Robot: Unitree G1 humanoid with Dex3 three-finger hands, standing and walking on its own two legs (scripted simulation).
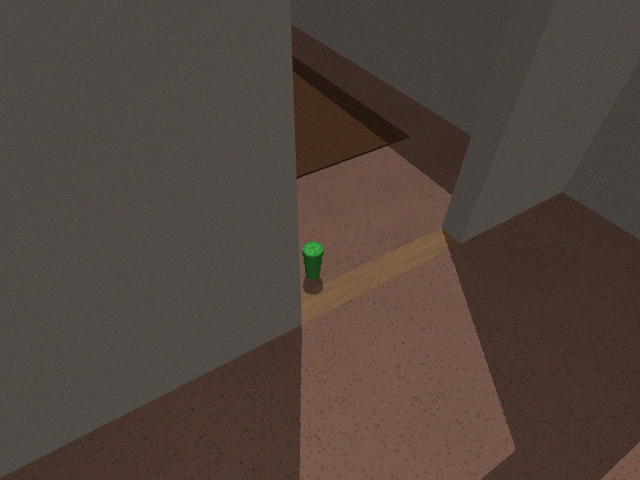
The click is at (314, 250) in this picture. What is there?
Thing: tapered cup
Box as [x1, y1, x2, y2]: [302, 241, 322, 279]
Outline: 311,241 304,244 302,247 302,253 304,257 306,275 308,278 314,279 318,276 322,246 317,242
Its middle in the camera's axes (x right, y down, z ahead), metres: -0.02 +0.08 +1.56
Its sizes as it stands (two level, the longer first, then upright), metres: 0.080 0.080 0.155
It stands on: the floor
